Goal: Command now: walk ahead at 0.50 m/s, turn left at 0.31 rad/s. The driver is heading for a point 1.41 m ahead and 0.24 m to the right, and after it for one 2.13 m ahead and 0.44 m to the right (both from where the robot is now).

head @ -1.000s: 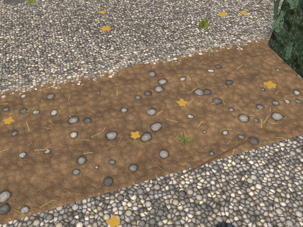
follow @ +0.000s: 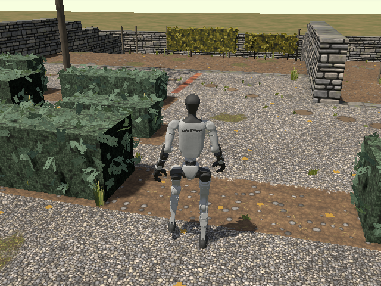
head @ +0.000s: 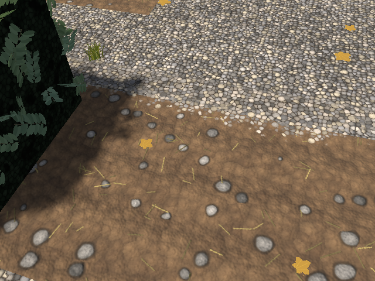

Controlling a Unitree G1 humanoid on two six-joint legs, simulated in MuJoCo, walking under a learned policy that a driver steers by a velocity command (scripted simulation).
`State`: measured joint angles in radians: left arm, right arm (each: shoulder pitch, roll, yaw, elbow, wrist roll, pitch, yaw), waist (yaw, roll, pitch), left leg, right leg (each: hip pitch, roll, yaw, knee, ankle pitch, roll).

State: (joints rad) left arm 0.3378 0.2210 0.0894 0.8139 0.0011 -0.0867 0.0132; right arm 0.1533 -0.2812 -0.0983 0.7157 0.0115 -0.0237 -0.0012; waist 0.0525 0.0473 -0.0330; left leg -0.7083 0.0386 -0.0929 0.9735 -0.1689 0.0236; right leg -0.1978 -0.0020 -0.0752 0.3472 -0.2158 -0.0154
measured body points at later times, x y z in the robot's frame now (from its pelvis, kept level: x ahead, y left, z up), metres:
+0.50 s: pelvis +0.25 +0.05 +0.00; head +0.28 +0.06 +0.45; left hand +0.42 +0.32 -0.10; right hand +0.30 -0.21 -0.12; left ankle +0.21 +0.15 -0.75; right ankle +0.39 -0.11 -0.68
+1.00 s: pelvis +0.52 -0.01 +0.00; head +0.54 -0.02 +0.45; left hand +0.54 +0.27 -0.12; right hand +0.69 -0.26 -0.11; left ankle +0.63 +0.18 -0.67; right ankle +0.51 -0.08 -0.75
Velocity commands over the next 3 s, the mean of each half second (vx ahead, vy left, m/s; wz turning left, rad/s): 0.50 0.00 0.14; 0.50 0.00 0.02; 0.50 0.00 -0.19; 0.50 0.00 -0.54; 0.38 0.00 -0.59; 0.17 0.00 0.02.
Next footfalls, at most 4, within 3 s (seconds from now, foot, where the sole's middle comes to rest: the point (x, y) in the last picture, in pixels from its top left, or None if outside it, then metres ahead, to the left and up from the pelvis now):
0.22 left None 0.25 0.15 -0.78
0.70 right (237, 266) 0.55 -0.08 -0.78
1.28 left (174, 195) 0.84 0.16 -0.78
1.80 right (242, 150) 1.09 -0.13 -0.78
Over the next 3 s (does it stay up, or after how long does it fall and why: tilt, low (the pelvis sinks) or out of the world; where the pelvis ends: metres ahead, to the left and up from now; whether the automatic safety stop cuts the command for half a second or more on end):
stays up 1.37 -0.18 0.00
